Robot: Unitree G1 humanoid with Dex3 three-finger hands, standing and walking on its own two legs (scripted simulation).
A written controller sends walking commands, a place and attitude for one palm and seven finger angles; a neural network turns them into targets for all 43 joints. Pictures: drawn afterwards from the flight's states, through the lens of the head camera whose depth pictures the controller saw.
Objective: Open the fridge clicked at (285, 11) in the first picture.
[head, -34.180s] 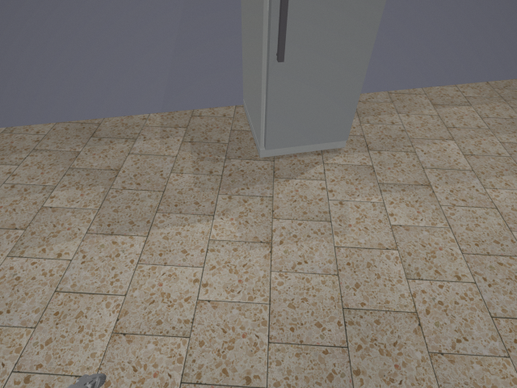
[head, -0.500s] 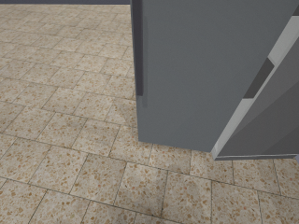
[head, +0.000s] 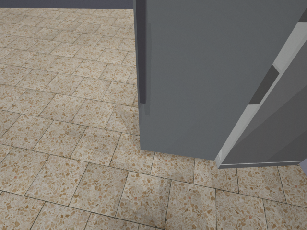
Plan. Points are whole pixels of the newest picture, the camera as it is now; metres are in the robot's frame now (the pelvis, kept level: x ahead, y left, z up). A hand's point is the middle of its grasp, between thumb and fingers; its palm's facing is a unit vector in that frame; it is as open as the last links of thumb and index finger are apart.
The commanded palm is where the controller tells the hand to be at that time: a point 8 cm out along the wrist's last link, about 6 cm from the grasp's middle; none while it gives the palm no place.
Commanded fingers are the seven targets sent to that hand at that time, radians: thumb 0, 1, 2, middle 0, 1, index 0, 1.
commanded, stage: look to check the result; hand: left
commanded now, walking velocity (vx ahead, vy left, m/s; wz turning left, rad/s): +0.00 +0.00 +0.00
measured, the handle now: (143, 57) +0.68 +0.08 +0.08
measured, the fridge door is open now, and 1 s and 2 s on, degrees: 78 78 78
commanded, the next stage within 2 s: stand and wait in 0.54 s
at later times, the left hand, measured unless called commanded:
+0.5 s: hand out of the picture +0.02 +0.16 -0.18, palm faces +0.01 -0.98 -0.18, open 7.4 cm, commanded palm none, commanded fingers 0.00 0.90 0.90 -0.20 -0.30 -0.20 -0.30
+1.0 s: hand out of the picture +0.02 +0.15 -0.18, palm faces +0.00 -0.98 -0.18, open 7.4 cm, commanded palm none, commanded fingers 0.00 0.90 0.90 -0.20 -0.30 -0.20 -0.30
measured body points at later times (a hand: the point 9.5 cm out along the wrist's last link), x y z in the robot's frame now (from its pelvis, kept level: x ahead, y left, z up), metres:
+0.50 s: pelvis +0.01 -0.01 +0.00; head +0.03 -0.01 +0.45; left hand +0.02 +0.21 -0.16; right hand +0.02 -0.23 -0.16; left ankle +0.04 +0.09 -0.74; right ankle -0.01 -0.14 -0.74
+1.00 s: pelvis +0.02 -0.02 +0.00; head +0.04 -0.01 +0.45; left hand +0.02 +0.21 -0.16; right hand +0.02 -0.24 -0.16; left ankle +0.04 +0.09 -0.74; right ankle -0.01 -0.14 -0.74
